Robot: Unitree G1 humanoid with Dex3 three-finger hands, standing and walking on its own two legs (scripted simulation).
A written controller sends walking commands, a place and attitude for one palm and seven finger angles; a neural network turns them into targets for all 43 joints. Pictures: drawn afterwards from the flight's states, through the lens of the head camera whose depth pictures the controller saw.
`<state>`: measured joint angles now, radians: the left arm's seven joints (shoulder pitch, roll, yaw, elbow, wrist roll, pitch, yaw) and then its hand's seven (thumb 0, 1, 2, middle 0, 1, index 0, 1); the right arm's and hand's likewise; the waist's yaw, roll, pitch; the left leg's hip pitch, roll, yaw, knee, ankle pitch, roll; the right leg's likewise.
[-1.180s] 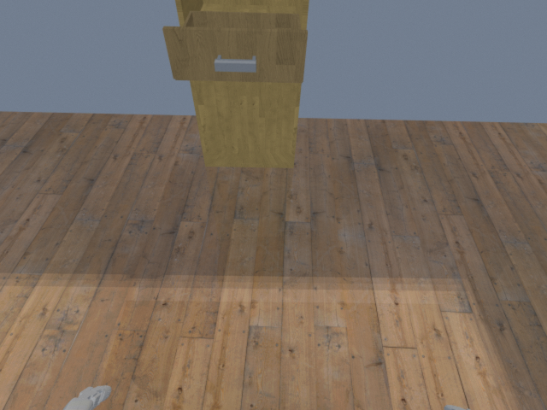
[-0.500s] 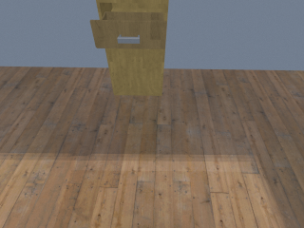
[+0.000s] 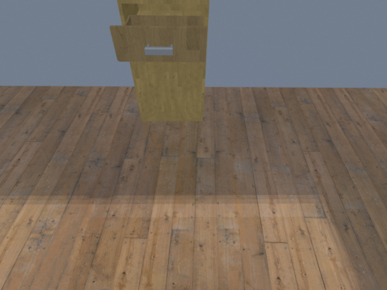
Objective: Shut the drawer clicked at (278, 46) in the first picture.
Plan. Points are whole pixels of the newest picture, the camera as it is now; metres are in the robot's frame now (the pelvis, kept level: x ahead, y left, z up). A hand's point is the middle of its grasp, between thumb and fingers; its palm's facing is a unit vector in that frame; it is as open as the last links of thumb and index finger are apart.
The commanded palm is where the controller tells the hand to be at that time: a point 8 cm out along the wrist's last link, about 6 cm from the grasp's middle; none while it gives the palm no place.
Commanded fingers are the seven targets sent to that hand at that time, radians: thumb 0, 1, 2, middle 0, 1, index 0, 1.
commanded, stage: look at it before walking up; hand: left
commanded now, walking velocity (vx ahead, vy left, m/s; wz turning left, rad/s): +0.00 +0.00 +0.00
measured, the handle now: (159, 48) +1.10 +0.21 -0.03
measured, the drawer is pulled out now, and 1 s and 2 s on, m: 0.30 0.30 0.30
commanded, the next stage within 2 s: walk to a spot facing it in 0.36 s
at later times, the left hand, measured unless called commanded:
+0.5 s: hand out of the picture +0.08 +0.25 -0.16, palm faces -0.03 -0.94 -0.33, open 7.3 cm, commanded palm none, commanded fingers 0.00 0.90 0.90 -0.20 -0.30 -0.20 -0.30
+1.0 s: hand (116, 287) +0.17 +0.20 -0.18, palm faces -0.08 -0.99 -0.15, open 7.3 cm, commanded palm none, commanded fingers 0.00 0.90 0.90 -0.20 -0.30 -0.20 -0.30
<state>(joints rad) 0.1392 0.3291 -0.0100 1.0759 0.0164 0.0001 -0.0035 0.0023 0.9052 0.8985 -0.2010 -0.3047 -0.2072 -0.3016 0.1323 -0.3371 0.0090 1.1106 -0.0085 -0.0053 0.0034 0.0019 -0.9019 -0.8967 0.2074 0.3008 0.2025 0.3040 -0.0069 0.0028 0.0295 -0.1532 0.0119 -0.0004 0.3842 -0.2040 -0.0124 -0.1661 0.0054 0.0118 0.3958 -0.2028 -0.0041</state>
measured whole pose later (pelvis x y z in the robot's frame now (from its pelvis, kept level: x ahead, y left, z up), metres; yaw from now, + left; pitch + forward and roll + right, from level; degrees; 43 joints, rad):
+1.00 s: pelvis +0.12 +0.02 -0.01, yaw -3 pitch +0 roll -1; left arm 0.23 0.19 0.04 1.06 0.03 0.01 -0.03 0.01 0.92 0.90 -0.20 -0.30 -0.20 -0.30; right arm 0.52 -0.11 0.00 1.19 -0.02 -0.07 -0.03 0.00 -0.90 -0.90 0.21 0.30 0.20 0.30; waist -0.04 -0.02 0.07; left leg 0.07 0.02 0.10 0.30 -0.36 0.02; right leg -0.56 -0.07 -0.08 0.91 -0.26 -0.01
